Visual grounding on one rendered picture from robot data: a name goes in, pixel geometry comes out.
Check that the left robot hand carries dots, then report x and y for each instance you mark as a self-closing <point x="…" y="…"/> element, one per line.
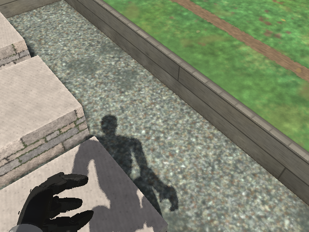
<point x="41" y="208"/>

